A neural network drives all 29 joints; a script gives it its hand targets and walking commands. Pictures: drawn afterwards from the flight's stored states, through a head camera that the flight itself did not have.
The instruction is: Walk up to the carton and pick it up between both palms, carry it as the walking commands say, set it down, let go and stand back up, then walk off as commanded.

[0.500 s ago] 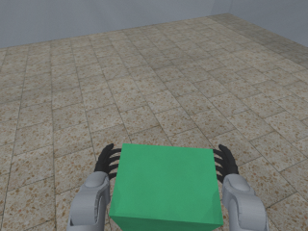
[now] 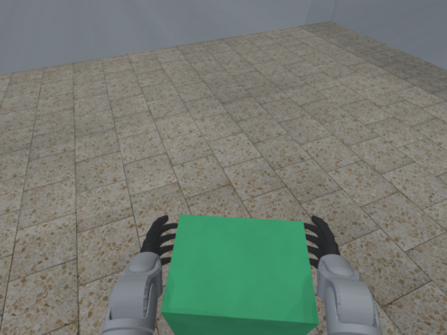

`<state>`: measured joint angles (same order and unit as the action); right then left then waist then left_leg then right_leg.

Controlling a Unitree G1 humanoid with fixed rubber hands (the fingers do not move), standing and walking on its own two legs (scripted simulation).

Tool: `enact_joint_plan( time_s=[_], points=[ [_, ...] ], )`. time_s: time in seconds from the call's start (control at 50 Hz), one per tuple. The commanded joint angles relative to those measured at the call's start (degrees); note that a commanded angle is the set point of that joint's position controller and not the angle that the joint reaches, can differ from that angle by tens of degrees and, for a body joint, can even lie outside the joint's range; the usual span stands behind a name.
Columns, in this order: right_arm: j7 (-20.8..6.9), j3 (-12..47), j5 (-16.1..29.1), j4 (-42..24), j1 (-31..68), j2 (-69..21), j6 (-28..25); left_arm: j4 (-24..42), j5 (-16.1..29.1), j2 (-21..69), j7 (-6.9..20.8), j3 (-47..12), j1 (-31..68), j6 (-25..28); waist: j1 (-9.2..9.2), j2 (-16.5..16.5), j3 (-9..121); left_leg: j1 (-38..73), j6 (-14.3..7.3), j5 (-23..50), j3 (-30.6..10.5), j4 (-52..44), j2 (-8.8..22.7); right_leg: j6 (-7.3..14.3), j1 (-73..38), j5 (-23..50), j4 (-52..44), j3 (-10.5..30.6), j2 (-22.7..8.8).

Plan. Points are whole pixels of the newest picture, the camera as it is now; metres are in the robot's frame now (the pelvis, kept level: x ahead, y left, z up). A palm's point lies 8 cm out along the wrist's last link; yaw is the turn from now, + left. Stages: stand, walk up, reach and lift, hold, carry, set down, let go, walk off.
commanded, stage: carry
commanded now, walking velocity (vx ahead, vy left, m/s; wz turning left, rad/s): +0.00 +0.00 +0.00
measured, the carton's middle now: (236, 289) +0.25 +0.00 -0.05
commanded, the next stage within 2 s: hold in 0.58 s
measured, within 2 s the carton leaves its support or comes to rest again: neither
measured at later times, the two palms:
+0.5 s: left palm (152, 250) +0.27 +0.15 +0.04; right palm (328, 253) +0.27 -0.16 +0.04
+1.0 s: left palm (127, 257) +0.26 +0.19 +0.04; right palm (306, 262) +0.25 -0.12 +0.04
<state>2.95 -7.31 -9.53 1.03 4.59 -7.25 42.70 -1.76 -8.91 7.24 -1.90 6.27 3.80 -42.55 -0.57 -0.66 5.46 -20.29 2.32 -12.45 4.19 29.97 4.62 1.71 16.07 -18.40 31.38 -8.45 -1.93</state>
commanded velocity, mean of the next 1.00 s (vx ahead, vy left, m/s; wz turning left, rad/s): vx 0.00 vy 0.00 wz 0.00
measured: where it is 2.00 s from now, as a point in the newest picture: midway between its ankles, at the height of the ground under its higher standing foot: outside the picture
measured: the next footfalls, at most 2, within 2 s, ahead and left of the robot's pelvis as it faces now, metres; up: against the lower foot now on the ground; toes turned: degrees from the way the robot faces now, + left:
none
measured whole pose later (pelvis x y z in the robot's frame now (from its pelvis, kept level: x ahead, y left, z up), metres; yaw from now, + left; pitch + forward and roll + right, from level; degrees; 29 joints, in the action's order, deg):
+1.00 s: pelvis -0.02 +0.05 +0.01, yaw -9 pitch -5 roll +0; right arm 1.2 -7.4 -9.6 10.3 11.9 -5.5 38.7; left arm -1.7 -10.2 7.5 -4.1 8.2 7.2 -43.9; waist 4.2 1.0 -3.7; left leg -8.7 0.7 -8.8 -4.1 22.0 -1.1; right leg -0.7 7.2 -11.2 22.7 4.2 -0.9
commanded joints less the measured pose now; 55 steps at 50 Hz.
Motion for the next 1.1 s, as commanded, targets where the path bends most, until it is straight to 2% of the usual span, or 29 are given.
enact_joint_plan(
  time_s=[0.0, 0.14, 0.28, 0.4, 0.56, 0.58, 0.6, 0.62, 0.68, 0.7, 0.72, 0.76, 0.8, 0.82, 0.86, 0.96, 1.04, 1.08],
  points=[
    [-10.1, 30.7, 11.7, -5.8, 22.1, -38.7, -2.9, 5.7, 9.8, 37.3, 8.4, -27.8, 23.8, 3.1, 0.01, 1.2, 12.7, 5.8, -2.3, 9.9, -3.0, -1.9, 3.2, 0.1, -4.1, 15.9, -5.4, 6.2, -6.5],
    [-10.5, 32.0, 12.4, -6.4, 21.9, -39.7, -3.3, 6.7, 10.6, 38.1, 8.8, -29.4, 23.6, 3.5, 0.03, 1.3, 13.7, 6.3, -2.4, 11.8, -2.5, -0.8, 3.1, 0.1, -5.1, 20.6, -4.4, 6.2, -6.7],
    [-10.0, 33.6, 13.8, -10.2, 21.0, -40.6, -0.9, 10.4, 12.0, 39.3, 8.3, -31.5, 22.4, 1.0, 0.08, 1.2, 13.9, 6.9, -2.4, 13.6, -2.2, -0.4, 3.2, 0.1, -5.4, 22.5, -3.9, 5.9, -6.6],
    [-9.6, 32.9, 13.7, -9.9, 20.6, -39.9, 1.0, 10.3, 11.8, 38.8, 7.9, -31.0, 21.7, -0.9, 0.07, 1.0, 13.1, 6.9, -2.2, 13.1, -2.1, -0.9, 3.4, 0.0, -5.0, 20.6, -4.0, 5.6, -6.5],
    [-9.8, 32.1, 13.6, -8.7, 21.8, -40.8, 0.9, 9.3, 11.7, 39.3, 8.0, -30.4, 22.9, -0.8, 0.05, 0.8, 12.2, 6.7, -2.2, 11.5, -2.4, -1.8, 3.5, -0.1, -4.1, 16.6, -4.6, 5.5, -6.4],
    [-8.0, 21.8, 10.0, 0.1, 11.8, -27.0, 1.1, 1.3, 7.0, 23.0, 6.8, -20.0, 12.6, -0.9, 1.25, 4.5, -4.2, 14.6, -4.6, 12.8, -5.3, -7.0, -12.0, -3.1, -9.0, 30.1, -11.7, 13.3, 3.4],
    [-7.1, 23.7, 9.8, -3.9, 13.6, -26.6, -1.9, 6.2, 7.4, 19.8, 6.7, -21.1, 14.1, 2.0, 2.0, 5.1, -2.6, 13.4, -5.2, 13.5, -5.9, -7.5, -11.8, -3.7, -11.8, 33.0, -12.2, 14.5, 2.3],
    [-7.6, 25.6, 10.8, -6.1, 16.7, -27.2, -3.3, 8.4, 7.5, 21.9, 6.4, -21.4, 14.9, 3.0, 3.4, 4.2, -0.3, 14.5, -5.5, 16.3, -7.1, -8.4, -11.7, -3.8, -14.1, 33.1, -11.6, 14.1, 2.3],
    [-7.4, 31.9, 12.3, -13.0, 18.3, -29.3, -5.9, 16.2, 10.2, 25.0, 6.3, -26.6, 16.1, 5.4, 5.55, 6.0, 10.6, 15.0, -4.4, 25.2, -7.2, -8.3, -11.5, -4.7, -21.4, 43.9, -10.2, 14.7, 2.7],
    [-7.4, 33.0, 12.5, -13.5, 18.6, -28.9, -6.4, 17.8, 10.8, 25.2, 6.1, -27.9, 16.8, 5.5, 6.16, 4.9, 14.3, 15.8, -3.9, 26.5, -7.0, -8.5, -11.7, -4.6, -22.3, 45.8, -9.7, 14.5, 2.7],
    [-7.4, 33.3, 12.3, -13.1, 18.8, -28.6, -6.7, 18.7, 11.3, 25.0, 5.9, -29.0, 18.0, 5.3, 6.15, 3.9, 16.0, 17.0, -3.6, 25.7, -6.8, -8.8, -11.8, -4.2, -21.3, 43.5, -9.8, 13.9, 3.1],
    [-7.8, 33.1, 12.1, -10.5, 19.0, -27.6, -6.3, 18.0, 11.2, 24.7, 5.7, -28.9, 18.7, 4.1, 6.87, 2.4, 14.2, 19.6, -3.4, 22.2, -6.3, -9.6, -11.8, -2.8, -17.0, 33.3, -11.3, 12.5, 4.5],
    [-8.3, 31.1, 11.3, -6.4, 19.9, -26.4, -5.4, 14.5, 10.1, 24.2, 5.4, -26.5, 18.6, 2.7, 7.1, 3.5, 8.7, 19.7, -3.4, 16.8, -5.8, -10.4, -11.7, -1.8, -13.1, 23.8, -13.0, 11.7, 5.7],
    [-8.4, 30.1, 10.9, -4.7, 20.2, -26.5, -5.2, 12.9, 9.7, 24.5, 5.4, -26.0, 18.7, 2.2, 6.68, 4.0, 6.4, 19.5, -3.4, 14.6, -5.8, -10.6, -11.8, -1.8, -11.7, 21.1, -13.7, 11.5, 5.8],
    [-8.8, 28.0, 10.0, -1.5, 22.4, -27.4, -5.1, 10.3, 9.5, 26.8, 5.7, -25.9, 21.0, 1.5, 5.31, 2.8, 4.4, 18.7, -3.2, 10.5, -6.0, -11.0, -11.8, -1.0, -10.1, 15.1, -14.0, 11.0, 6.5],
    [-11.9, 25.2, 9.6, 4.3, 30.8, -31.3, -5.8, 5.4, 10.2, 37.6, 6.5, -27.9, 30.2, 0.8, 2.97, -1.6, 5.3, 19.6, -1.1, 3.3, -7.6, -11.2, -10.7, 1.6, -6.1, 7.1, -12.0, 10.6, 7.5],
    [-15.3, 26.2, 10.5, 8.9, 39.2, -38.4, -6.4, -0.5, 10.1, 46.7, 8.0, -27.4, 37.3, 1.2, 4.41, -2.0, 6.9, 19.6, -0.5, -1.9, -8.7, -10.8, -9.5, 2.6, -4.2, 2.0, -10.5, 11.2, 7.7],
    [-17.2, 26.5, 10.8, 11.6, 43.3, -42.0, -6.7, -3.9, 10.2, 52.0, 9.0, -27.4, 40.4, 1.2, 4.29, -2.7, 7.5, 19.5, -0.4, -5.1, -9.9, -11.2, -8.7, 2.5, -3.8, 0.2, -9.6, 11.2, 7.7]
  ],
)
